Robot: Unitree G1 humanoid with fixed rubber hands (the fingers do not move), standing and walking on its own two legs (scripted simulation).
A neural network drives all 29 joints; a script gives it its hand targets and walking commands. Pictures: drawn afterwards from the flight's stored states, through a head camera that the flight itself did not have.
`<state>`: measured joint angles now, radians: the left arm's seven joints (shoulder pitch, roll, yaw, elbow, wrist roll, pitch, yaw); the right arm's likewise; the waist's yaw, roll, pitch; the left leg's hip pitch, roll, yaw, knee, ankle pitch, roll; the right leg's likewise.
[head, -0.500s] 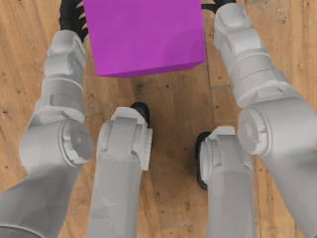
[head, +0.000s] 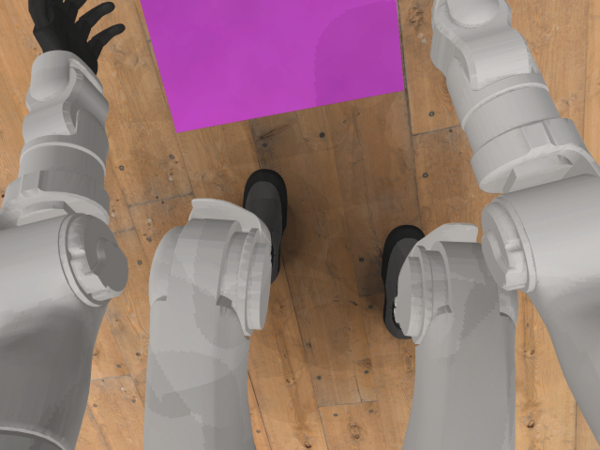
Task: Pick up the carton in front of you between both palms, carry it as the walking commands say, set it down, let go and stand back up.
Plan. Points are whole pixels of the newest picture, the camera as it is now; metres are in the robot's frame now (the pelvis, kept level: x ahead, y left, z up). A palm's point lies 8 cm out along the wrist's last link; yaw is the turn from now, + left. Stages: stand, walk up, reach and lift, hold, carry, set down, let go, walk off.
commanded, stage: set down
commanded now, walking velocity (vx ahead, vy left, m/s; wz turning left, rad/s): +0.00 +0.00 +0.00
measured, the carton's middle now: (281, 18) +0.50 +0.13 -0.26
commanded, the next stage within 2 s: let go in 1.06 s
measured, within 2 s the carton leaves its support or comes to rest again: neither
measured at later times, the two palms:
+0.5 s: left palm out of the picture +0.45 +0.34 -0.04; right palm out of the picture +0.57 -0.02 -0.03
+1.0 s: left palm out of the picture +0.44 +0.35 +0.11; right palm out of the picture +0.57 -0.03 +0.11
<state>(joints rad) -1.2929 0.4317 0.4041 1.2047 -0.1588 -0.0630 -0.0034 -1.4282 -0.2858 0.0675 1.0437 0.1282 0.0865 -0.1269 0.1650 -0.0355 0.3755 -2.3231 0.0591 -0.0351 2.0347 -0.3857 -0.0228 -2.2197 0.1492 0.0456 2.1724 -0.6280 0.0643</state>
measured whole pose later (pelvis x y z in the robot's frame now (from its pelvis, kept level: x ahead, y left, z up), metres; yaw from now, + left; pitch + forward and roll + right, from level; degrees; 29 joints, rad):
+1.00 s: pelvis +0.05 +0.01 +0.21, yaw +3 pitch +45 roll -3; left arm -0.88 0.27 0.41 0.74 -0.04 0.15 -0.07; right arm -1.02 -0.15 -0.17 0.76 -0.05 0.22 -0.10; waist 0.15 -0.06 -0.11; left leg -1.80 -0.02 -0.06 1.34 -0.33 -0.02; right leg -1.68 0.08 0.05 1.43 -0.54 0.04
